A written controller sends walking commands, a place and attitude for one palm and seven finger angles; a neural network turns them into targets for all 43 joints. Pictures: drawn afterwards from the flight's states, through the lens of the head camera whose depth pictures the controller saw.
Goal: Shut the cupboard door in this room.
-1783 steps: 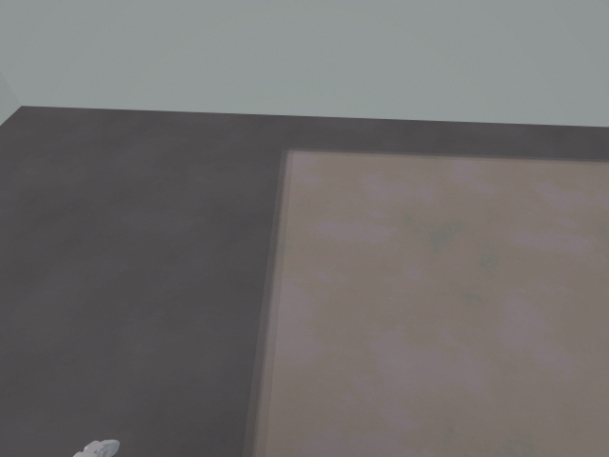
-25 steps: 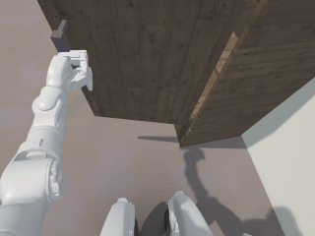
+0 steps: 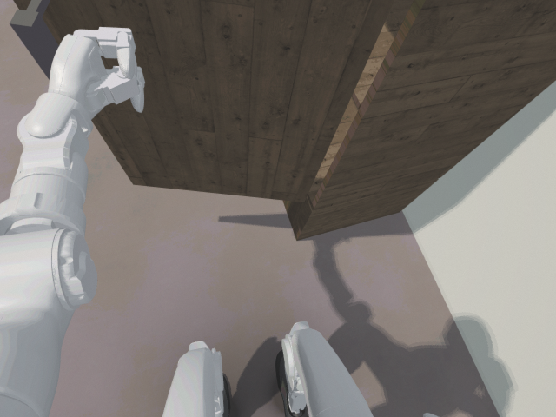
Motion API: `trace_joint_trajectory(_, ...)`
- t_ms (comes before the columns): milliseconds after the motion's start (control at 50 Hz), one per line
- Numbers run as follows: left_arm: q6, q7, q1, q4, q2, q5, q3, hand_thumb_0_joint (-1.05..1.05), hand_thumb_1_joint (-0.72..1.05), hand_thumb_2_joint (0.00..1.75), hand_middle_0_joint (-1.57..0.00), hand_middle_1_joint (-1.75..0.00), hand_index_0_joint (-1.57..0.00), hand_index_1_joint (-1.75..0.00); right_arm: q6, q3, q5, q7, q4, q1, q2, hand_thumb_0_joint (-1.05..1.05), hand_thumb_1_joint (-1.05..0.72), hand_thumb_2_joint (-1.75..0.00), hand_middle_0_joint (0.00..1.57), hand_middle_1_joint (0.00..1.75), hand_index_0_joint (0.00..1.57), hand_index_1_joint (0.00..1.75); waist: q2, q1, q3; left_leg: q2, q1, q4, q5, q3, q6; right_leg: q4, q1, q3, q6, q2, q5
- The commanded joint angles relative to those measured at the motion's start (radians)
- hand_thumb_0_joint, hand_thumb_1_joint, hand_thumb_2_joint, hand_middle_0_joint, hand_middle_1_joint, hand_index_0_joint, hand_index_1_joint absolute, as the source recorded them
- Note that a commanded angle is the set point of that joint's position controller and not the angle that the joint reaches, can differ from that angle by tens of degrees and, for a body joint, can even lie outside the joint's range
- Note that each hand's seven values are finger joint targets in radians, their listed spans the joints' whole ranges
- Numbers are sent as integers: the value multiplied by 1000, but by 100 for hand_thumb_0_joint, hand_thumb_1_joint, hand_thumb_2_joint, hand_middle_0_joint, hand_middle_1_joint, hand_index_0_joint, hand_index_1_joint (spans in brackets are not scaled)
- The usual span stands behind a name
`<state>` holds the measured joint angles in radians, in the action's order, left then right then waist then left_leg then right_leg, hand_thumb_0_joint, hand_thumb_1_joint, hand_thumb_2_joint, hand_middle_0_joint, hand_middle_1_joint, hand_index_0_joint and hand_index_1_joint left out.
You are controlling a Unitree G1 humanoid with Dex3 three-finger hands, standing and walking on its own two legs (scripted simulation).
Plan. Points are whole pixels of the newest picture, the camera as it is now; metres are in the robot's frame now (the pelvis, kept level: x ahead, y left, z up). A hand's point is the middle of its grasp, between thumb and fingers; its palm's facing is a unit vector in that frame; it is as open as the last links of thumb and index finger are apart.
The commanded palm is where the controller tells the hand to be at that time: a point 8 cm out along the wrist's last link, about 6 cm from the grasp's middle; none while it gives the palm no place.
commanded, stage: push the door shut along its arc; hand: left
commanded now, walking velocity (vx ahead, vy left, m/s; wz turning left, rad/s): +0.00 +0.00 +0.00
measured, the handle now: (65, 61) +0.59 +0.21 +0.07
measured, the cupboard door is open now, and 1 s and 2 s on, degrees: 69 58 58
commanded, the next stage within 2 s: pull the fist back off the door in 0.48 s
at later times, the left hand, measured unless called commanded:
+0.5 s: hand (146, 61) +0.58 +0.11 +0.08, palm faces -0.37 -0.93 -0.02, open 3.2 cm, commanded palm +0.60 +0.12 +0.08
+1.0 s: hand (168, 57) +0.59 +0.08 +0.07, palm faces +0.10 -1.00 -0.01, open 3.1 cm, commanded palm +0.55 +0.12 +0.08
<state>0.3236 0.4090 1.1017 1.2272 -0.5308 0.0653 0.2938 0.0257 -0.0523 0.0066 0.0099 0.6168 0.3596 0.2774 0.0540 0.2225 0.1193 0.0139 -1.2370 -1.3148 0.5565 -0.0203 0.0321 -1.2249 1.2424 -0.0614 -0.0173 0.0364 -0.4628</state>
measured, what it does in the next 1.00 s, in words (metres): stands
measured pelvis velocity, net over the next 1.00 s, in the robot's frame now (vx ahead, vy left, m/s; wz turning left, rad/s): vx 0.02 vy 0.00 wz -0.01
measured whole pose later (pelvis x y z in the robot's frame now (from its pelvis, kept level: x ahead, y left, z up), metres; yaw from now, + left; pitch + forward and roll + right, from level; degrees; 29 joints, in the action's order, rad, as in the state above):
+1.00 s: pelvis +0.02 +0.00 +0.01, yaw -1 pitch +30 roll -4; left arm 0.37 -0.15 1.12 1.23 -0.36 -0.06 0.37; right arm 0.00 -0.05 0.10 -0.10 0.63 0.47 0.21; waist 0.08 0.26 0.14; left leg 0.02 -1.22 -1.25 0.56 -0.01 0.03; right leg -1.16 1.23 -0.05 -0.01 0.05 -0.46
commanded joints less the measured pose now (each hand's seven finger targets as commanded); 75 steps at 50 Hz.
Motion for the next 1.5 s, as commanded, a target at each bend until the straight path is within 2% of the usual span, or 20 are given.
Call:
trace_joint_trajectory(0, 36, 10, 524, -196, -234, 16, 30, 0, 90, 90, -130, -150, -130, -150, 14, 68, -2, 18, -31, 195, 190, 0, -90, -90, 20, 30, 20, 30, 101, 49, 553, 1, 331, 126, -353, -55, 15, 142, -293, 53, -17, 9, 247)
trace_joint_trajectory(200, -8, 43, 662, -161, -243, 2, 1, 0, 90, 90, -130, -150, -130, -150, 36, 66, 6, 28, 1, 227, 199, 0, -90, -90, 20, 30, 20, 30, 132, 96, 590, 6, 345, 88, -369, -70, 18, 126, -220, 41, -18, 16, 237)
trace_joint_trajectory(340, -32, 71, 739, -173, -218, -4, -38, 0, 90, 90, -130, -150, -130, -150, 54, 66, 10, 31, 21, 236, 201, 0, -90, -90, 20, 30, 20, 30, 219, 112, 639, 10, 419, 74, -407, -88, 11, 110, -146, 25, -25, 19, 237)
trace_joint_trajectory(480, -65, 70, 818, -102, -206, -18, -58, 0, 90, 90, -130, -150, -130, -150, 67, 58, 19, 36, 46, 246, 207, 0, -90, -90, 20, 30, 20, 30, 192, 157, 568, 10, 364, 62, -343, -94, 18, 112, -86, 11, -23, 25, 177)
trace_joint_trajectory(560, -66, 65, 875, -104, -172, -31, -90, 0, 90, 90, -130, -150, -130, -150, 77, 58, 25, 34, 62, 252, 211, 0, -90, -90, 20, 30, 20, 30, 250, 173, 580, 17, 423, 55, -375, -119, 11, 89, -13, -6, -29, 25, 179)
trace_joint_trajectory(580, -86, -131, 844, -114, -224, 32, 122, 0, 90, 90, -130, -150, -130, -150, 73, 40, 48, 21, 23, 311, 194, 0, -90, -90, 20, 30, 20, 30, 273, 115, 592, 33, 387, 86, -355, -133, 0, 93, -33, -2, -24, 15, 169)
trace_joint_trajectory(640, -82, -387, 770, -113, -74, -7, 91, 0, 90, 90, -130, -150, -130, -150, 59, 53, 76, -31, 12, 312, 176, 0, -90, -90, 20, 30, 20, 30, 226, 118, 576, 35, 397, 114, -352, -148, -17, 93, -25, -11, -8, 10, 164)
trace_joint_trajectory(660, -54, -468, 765, -164, -70, -34, 101, 0, 90, 90, -130, -150, -130, -150, 54, 58, 91, -49, 5, 318, 172, 0, -90, -90, 20, 30, 20, 30, 246, 101, 618, 33, 412, 112, -381, -144, -23, 90, -46, -11, -7, 9, 178)
trace_joint_trajectory(700, 24, -602, 749, -249, -61, -138, 67, 0, 90, 90, -130, -150, -130, -150, 43, 73, 113, -86, 2, 329, 162, 0, -90, -90, 20, 30, 20, 30, 288, 84, 702, 31, 479, 102, -467, -136, -39, 83, -70, -9, -10, 8, 217)
trace_joint_trajectory(720, 56, -623, 749, -264, -33, -182, 25, 0, 90, 90, -130, -150, -130, -150, 36, 84, 118, -101, 7, 335, 164, 0, -90, -90, 20, 30, 20, 30, 291, 98, 734, 36, 528, 98, -517, -147, -48, 79, -62, -12, -11, 11, 238)
trace_joint_trajectory(760, 81, -612, 716, -258, -21, -206, -4, 0, 90, 90, -130, -150, -130, -150, 11, 98, 108, -115, 16, 343, 167, 0, -90, -90, 20, 30, 20, 30, 253, 99, 737, 34, 541, 117, -515, -134, -47, 109, -132, -6, -10, 14, 263)
trace_joint_trajectory(920, 131, -563, 530, -251, -77, -113, 108, 0, 90, 90, -130, -150, -130, -150, -19, 85, 84, -95, -14, 308, 145, 0, -90, -90, 20, 30, 20, 30, 126, 32, 645, 2, 405, 196, -422, -55, -12, 177, -392, 32, -6, 16, 346)
trace_joint_trajectory(980, 179, -565, 391, -218, 40, -122, 38, 0, 90, 90, -130, -150, -130, -150, -19, 95, 82, -103, -16, 292, 131, 0, -90, -90, 20, 30, 20, 30, 71, 25, 562, -2, 385, 210, -424, -34, -12, 191, -409, 32, -5, 14, 373)
trace_joint_trajectory(1020, 185, -560, 312, -172, 36, -112, 60, 0, 90, 90, -130, -150, -130, -150, -26, 100, 80, -101, -13, 294, 136, 0, -90, -90, 20, 30, 20, 30, 23, 13, 523, -8, 346, 218, -409, -19, -6, 200, -455, 42, -7, 13, 396)
trace_joint_trajectory(1180, 247, -533, 233, -337, 221, -63, -71, 0, 90, 90, -130, -150, -130, -150, -42, 129, 61, -89, -24, 227, 120, 0, -90, -90, 20, 30, 20, 30, 17, -7, 526, -17, 441, 240, -437, -1, -13, 214, -473, 44, -2, 1, 438)
trace_joint_trajectory(1240, 282, -553, 240, -411, 223, -63, -81, 0, 90, 90, -130, -150, -130, -150, -42, 135, 59, -82, -15, 196, 120, 0, -90, -90, 20, 30, 20, 30, 71, -22, 567, -14, 516, 237, -463, -11, -22, 203, -445, 40, -5, -4, 429)
trace_joint_trajectory(1300, 288, -565, 194, -383, 246, -76, -104, 0, 90, 90, -130, -150, -130, -150, -43, 134, 56, -75, -14, 163, 115, 0, -90, -90, 20, 30, 20, 30, 10, -20, 523, -21, 464, 243, -408, -2, -15, 212, -469, 47, 0, -7, 411)
trace_joint_trajectory(1360, 293, -577, 196, -377, 245, -83, -109, 0, 90, 90, -130, -150, -130, -150, -43, 131, 54, -66, -13, 133, 115, 0, -90, -90, 20, 30, 20, 30, 33, -33, 508, -26, 464, 256, -366, -5, -18, 213, -459, 46, -3, -11, 367)
trace_joint_trajectory(1420, 299, -585, 227, -392, 230, -78, -105, 0, 90, 90, -130, -150, -130, -150, -41, 125, 54, -55, -22, 112, 115, 0, -90, -90, 20, 30, 20, 30, 16, -28, 532, -30, 445, 251, -354, -2, -13, 209, -484, 55, -1, -13, 377)
trace_joint_trajectory(1480, 282, -589, 233, -292, 218, -82, -93, 0, 90, 90, -130, -150, -130, -150, -40, 121, 53, -49, -8, 98, 117, 0, -90, -90, 20, 30, 20, 30, -42, -9, 470, -31, 383, 251, -284, -1, -8, 223, -467, 58, 5, -15, 321)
